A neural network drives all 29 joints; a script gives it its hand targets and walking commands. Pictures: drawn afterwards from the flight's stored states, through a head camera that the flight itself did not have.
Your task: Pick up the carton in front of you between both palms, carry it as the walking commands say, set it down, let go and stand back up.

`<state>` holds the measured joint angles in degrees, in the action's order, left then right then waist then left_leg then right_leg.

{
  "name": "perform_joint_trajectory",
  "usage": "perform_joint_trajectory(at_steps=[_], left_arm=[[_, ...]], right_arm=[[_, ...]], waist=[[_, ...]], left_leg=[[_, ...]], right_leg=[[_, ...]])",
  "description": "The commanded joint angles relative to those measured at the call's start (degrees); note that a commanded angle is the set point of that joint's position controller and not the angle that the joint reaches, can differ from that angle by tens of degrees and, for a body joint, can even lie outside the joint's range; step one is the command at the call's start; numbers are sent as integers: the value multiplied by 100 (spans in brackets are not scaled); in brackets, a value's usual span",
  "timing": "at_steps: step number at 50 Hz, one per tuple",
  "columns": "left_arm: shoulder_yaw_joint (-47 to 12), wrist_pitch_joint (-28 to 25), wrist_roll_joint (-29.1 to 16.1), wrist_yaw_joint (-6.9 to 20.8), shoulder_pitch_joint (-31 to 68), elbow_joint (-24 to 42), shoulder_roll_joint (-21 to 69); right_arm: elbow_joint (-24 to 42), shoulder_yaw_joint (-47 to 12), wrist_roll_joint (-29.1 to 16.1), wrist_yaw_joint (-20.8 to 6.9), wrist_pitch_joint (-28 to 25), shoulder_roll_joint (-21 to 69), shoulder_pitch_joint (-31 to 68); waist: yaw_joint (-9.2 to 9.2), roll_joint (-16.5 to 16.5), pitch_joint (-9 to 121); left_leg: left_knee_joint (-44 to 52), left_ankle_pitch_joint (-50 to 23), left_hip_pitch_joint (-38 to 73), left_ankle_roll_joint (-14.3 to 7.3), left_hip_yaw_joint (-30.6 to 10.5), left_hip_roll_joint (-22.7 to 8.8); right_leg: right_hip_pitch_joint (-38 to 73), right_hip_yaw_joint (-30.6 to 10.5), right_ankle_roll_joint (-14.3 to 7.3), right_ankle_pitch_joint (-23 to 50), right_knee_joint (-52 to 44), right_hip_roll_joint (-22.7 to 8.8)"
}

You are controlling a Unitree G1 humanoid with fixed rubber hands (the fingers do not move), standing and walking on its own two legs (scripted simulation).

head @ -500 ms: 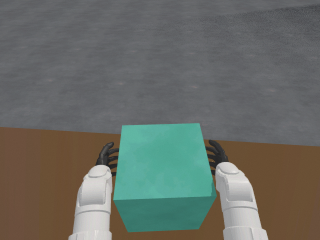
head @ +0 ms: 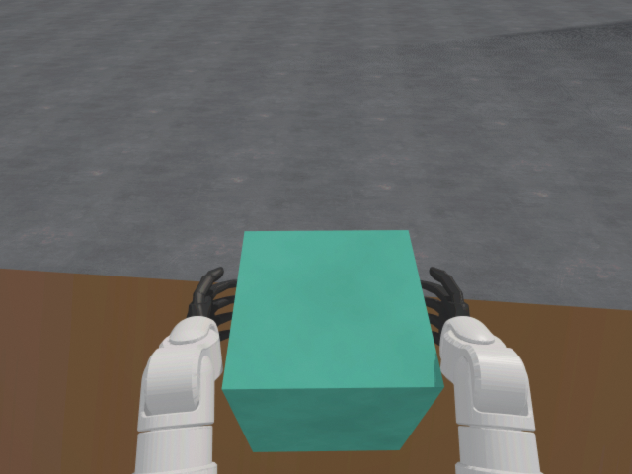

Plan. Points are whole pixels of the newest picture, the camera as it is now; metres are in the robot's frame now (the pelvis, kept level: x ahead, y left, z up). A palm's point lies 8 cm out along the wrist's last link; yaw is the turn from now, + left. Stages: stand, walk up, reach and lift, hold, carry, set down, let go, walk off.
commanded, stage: carry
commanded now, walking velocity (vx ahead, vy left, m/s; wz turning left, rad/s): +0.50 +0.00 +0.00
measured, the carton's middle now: (326, 347) +0.29 -0.01 +0.02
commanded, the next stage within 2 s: none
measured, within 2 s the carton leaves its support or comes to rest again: neither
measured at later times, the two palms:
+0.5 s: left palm (241, 202) +0.52 +0.12 +0.10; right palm (426, 205) +0.50 -0.18 +0.10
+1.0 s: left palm (263, 105) +0.87 +0.10 +0.11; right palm (394, 105) +0.86 -0.20 +0.11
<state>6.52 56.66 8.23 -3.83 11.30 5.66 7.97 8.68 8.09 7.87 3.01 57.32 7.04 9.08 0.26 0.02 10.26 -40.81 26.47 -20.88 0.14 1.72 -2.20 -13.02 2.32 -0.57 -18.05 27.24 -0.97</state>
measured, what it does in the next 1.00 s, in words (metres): walks ahead: left foot, then right foot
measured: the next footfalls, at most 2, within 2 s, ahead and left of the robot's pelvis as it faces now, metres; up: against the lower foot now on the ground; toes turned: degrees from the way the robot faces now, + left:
left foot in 0.16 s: +0.15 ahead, +0.11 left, +0.00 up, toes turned +9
right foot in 0.54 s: +0.47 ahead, -0.13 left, +0.00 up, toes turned -14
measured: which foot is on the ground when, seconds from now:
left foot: up 0.00-0.14, down 0.16-0.58, up 0.60-1.00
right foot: down 0.00-0.16, up 0.18-0.52, down 0.54-1.00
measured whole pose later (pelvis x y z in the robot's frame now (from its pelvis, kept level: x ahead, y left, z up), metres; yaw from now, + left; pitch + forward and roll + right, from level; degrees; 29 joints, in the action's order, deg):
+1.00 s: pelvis +0.58 -0.04 -0.01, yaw -2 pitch +4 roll +0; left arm 7.2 65.7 2.8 -7.1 14.2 18.7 6.9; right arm 21.4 7.4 4.1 7.0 66.7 6.8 12.8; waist -1.8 -0.4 5.1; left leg -35.8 3.2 -36.1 -3.2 8.9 -4.4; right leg 0.4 12.2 -0.6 -23.0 19.0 -1.3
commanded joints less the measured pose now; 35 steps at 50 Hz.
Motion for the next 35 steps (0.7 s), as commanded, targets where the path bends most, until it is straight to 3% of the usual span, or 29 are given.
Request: perform_joint_trajectory(at_steps=[1,3,5,7,8,9,10,11,12,13,15,18,21,24,25,27,28,29,30,31,33,35], left_arm=[[-3778,379,-1847,799,2421,1178,4714],[-3959,577,-2010,739,2200,1686,4786],[-4090,753,-2151,724,1900,2023,4849],[-4190,924,-2279,718,1504,2348,4833],[-4165,995,-2313,719,1488,2501,4742],[-4224,1125,-2415,731,1501,2719,4715],[-4290,1223,-2545,739,1901,2937,4550],[-4342,1283,-2629,741,2085,2982,4563],[-4309,1315,-2669,738,2074,2921,4606],[-4270,1333,-2677,719,1987,2829,4665],[-4172,1346,-2588,644,1798,2712,4685],[-3978,1361,-2308,502,1381,2473,4586],[-3870,1397,-2125,404,1199,2409,4467],[-3899,1415,-2128,403,1306,2540,4438],[-3909,1413,-2146,417,1320,2567,4444],[-3897,1402,-2167,461,1208,2551,4438],[-3893,1402,-2151,485,1108,2558,4414],[-3876,1376,-2135,528,1164,2470,4339],[-3954,1352,-2210,580,1084,2433,4555],[-4048,1307,-2281,646,1225,2576,4770],[-4235,1156,-2401,748,1623,2686,5178],[-4382,1017,-2486,821,1806,2729,5310]], right_arm=[[917,-4277,-2074,-792,348,4906,2986],[1289,-4356,-2158,-700,531,4932,2548],[1577,-4354,-2166,-628,693,5019,2152],[1856,-4273,-2138,-565,836,5038,1669],[1950,-4197,-2061,-539,900,5006,1439],[1962,-4082,-1962,-498,967,4883,1176],[2023,-4032,-1942,-452,1004,4845,1375],[2234,-4027,-1983,-420,1059,4834,1561],[2408,-4088,-2074,-394,1114,4848,1746],[2490,-4151,-2167,-377,1154,4846,1899],[2567,-4282,-2345,-373,1213,4821,2003],[2460,-4344,-2495,-415,1296,4683,1877],[2334,-4311,-2548,-460,1356,4525,1757],[2324,-4269,-2517,-497,1373,4504,1735],[2348,-4266,-2491,-507,1377,4505,1749],[2391,-4266,-2431,-520,1389,4465,1676],[2397,-4241,-2392,-526,1392,4366,1667],[2506,-4298,-2345,-529,1413,4422,1637],[2482,-4335,-2355,-561,1398,4453,1689],[2427,-4411,-2357,-601,1339,4720,1688],[2339,-4463,-2330,-674,1182,5115,1844],[2271,-4521,-2245,-683,1010,5310,1823]], waist=[[-200,730,358],[-186,921,644],[-154,1032,711],[-74,596,954],[11,123,1244],[86,-1374,1316],[150,-1519,1052],[160,-967,826],[154,-541,728],[132,-241,702],[113,-305,546],[99,-524,386],[110,-790,106],[93,-1027,-58],[55,-1008,1],[-87,-627,515],[-223,-108,881],[-195,1522,1365],[-150,1545,1107],[-122,1158,1098],[-90,221,1013],[-83,423,1009]], left_leg=[[-42,136,-2222,-31,350,-65],[519,-475,-1488,35,696,176],[1251,-1014,-576,56,942,304],[2080,-1663,1653,-7,1127,352],[2100,-1290,3008,-157,456,-281],[2765,-158,3757,-681,-2030,-1840],[2839,-437,3804,-1374,-3202,-2500],[2797,-882,3450,-1514,-3083,-2512],[2760,-1279,3141,-1409,-2600,-2343],[2909,-1155,2885,-1229,-2135,-2169],[3191,-1308,2468,-932,-1202,-1781],[3218,-1960,2298,-798,-384,-1415],[3101,-2593,2061,-670,188,-1202],[2933,-2859,1868,-533,474,-1209],[2583,-3240,1804,-480,634,-1180],[920,-3872,1278,-190,1214,-782],[-412,-2876,428,-26,1172,-609],[-2322,-1055,-1169,264,965,84],[-3153,54,-1881,117,225,146],[-3506,-92,-2000,-78,-89,-252],[-3175,-765,-1846,-194,-222,-636],[-2624,-1207,-1491,-173,-51,-611]], right_leg=[[2022,-2273,-1029,938,-1314,-1800],[1891,-1411,-750,1566,-1162,-1430],[1413,-850,-619,1360,-999,-1244],[76,-147,-371,1132,-141,-939],[-977,158,-183,739,738,-766],[-2416,656,122,-512,2335,-227],[-3277,207,13,-1160,3118,-95],[-3535,-86,-74,-1198,3688,-412],[-3582,-153,-123,-1023,3885,-603],[-3479,-180,-118,-647,3706,-732],[-3089,74,5,-50,2875,-688],[-2691,440,142,510,1789,-486],[-2174,816,97,961,785,-271],[-1469,1037,-34,1447,356,-215],[-1047,1169,-79,1385,268,-124],[701,1492,-124,838,56,226],[1765,469,-195,208,-141,-509],[2809,-2681,-992,-1262,-1144,-2325],[2591,-3485,-1228,-503,-1716,-2510],[2361,-2796,-1142,255,-1519,-2387],[1670,-1719,-873,981,-1387,-2074],[1260,-918,-639,946,-1556,-1792]])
